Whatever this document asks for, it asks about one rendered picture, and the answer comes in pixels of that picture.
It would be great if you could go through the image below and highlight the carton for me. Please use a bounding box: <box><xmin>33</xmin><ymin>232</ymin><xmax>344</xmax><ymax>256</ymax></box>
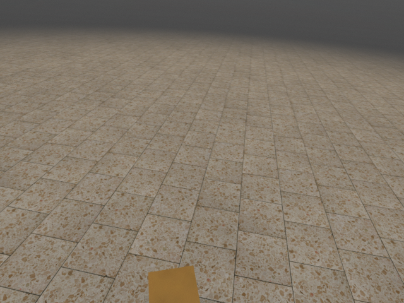
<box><xmin>148</xmin><ymin>266</ymin><xmax>200</xmax><ymax>303</ymax></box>

